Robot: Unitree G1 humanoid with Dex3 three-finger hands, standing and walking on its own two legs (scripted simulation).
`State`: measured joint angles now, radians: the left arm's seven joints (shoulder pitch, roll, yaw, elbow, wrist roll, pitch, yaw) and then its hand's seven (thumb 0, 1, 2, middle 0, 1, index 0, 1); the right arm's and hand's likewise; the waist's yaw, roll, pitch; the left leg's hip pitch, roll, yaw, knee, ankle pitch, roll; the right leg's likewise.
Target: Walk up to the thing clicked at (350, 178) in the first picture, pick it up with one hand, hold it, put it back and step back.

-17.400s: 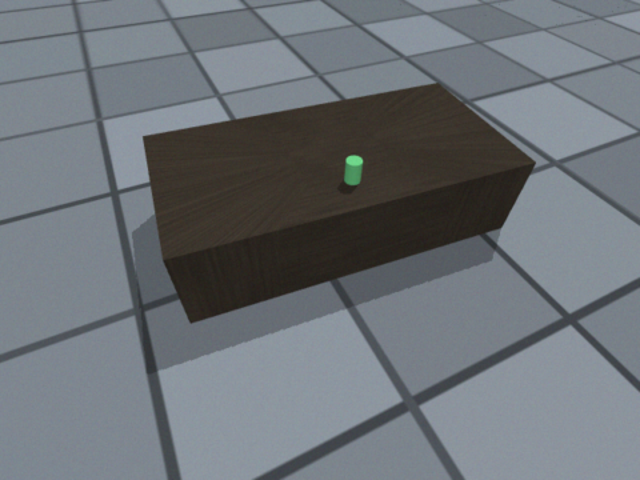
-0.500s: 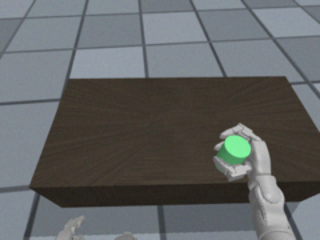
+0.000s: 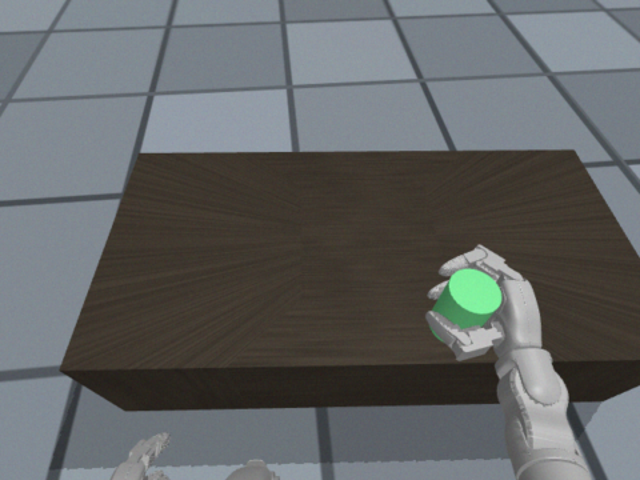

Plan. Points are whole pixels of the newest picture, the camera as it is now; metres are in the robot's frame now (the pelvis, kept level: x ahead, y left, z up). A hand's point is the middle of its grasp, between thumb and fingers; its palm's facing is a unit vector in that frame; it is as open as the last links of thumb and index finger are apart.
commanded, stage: crouch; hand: right
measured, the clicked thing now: (462, 308) +0.33 -0.15 +0.03
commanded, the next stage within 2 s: lower in 1.36 s
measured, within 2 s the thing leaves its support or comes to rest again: neither
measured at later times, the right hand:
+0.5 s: hand (429, 297) +0.39 -0.14 -0.05, palm faces -0.06 +1.00 +0.01, open 8.4 cm
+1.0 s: hand (399, 286) +0.47 -0.12 -0.16, palm faces -0.03 +1.00 -0.01, open 8.3 cm
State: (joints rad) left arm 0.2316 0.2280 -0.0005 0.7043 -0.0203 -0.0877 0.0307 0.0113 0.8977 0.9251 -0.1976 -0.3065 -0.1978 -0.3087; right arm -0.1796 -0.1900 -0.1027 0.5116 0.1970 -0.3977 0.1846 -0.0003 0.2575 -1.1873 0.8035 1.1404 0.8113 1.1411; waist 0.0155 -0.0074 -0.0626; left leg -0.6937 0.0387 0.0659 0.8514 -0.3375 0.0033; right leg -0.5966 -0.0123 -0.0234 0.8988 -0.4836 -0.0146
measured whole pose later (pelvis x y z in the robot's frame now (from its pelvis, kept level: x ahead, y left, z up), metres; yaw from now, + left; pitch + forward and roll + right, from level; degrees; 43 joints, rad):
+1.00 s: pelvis -0.06 +0.00 -0.17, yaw -1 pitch +34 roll +1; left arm 0.26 0.26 -0.01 0.69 0.05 -0.05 -0.05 0.01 0.90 0.90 -0.21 -0.31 -0.21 -0.31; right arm -0.97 -0.35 -0.33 1.20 0.03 -0.56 0.11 0.00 0.22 -1.15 0.83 1.07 0.84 1.07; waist 0.18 -0.04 -0.17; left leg -1.69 0.08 0.06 1.58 -0.49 0.01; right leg -1.60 0.00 -0.01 1.68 -0.68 -0.03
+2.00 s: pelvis -0.08 -0.01 -0.27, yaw +0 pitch +39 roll +4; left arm 0.26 0.30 -0.10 0.62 0.09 -0.01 -0.06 0.00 0.88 0.91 -0.21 -0.30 -0.20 -0.30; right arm -1.28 -0.53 -0.35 1.31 -0.06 -0.48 0.04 0.00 0.23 -1.15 0.83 1.07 0.84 1.07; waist 0.29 -0.04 -0.08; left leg -2.05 0.11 0.07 1.87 -0.49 0.02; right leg -1.98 0.02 0.02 2.01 -0.71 -0.04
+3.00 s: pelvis -0.09 -0.01 -0.31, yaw +2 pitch +40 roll +7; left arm 0.29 0.31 -0.16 0.57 0.10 0.04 -0.06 0.00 0.87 0.91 -0.21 -0.30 -0.20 -0.31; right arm -1.37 -0.63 -0.34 1.27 -0.09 -0.40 0.01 0.00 0.23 -1.15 0.83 1.07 0.84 1.07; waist 0.34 -0.03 -0.02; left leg -2.16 0.12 0.10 1.97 -0.49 0.02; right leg -2.11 0.02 0.04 2.14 -0.73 -0.04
